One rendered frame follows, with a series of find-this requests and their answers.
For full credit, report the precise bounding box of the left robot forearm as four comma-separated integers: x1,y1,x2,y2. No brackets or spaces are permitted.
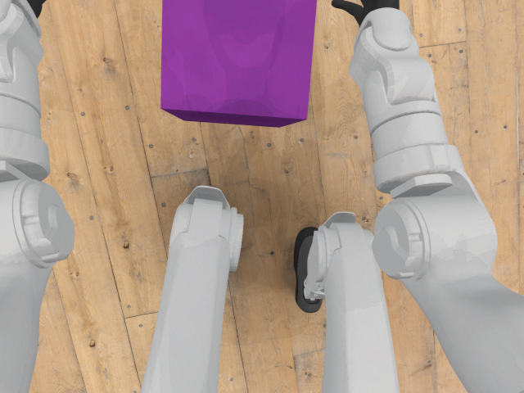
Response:
0,0,50,183

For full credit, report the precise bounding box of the left robot hand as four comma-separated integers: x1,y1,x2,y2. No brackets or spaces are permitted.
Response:
27,0,46,19

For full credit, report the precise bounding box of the robot left shin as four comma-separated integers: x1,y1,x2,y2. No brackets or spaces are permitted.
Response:
169,186,231,251

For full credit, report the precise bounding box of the carton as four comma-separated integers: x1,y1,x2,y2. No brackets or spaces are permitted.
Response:
160,0,317,128

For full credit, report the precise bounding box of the right robot forearm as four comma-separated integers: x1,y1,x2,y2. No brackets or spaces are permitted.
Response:
349,7,498,252

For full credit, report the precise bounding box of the right robot hand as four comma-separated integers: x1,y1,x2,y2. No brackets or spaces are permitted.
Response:
332,0,400,27

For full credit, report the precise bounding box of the robot right upper arm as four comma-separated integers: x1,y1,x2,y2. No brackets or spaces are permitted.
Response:
372,194,524,393

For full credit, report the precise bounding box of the robot left upper arm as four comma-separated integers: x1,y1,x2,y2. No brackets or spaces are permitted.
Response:
0,178,75,393

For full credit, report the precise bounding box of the right robot thigh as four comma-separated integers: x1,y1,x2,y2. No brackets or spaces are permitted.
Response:
310,223,400,393

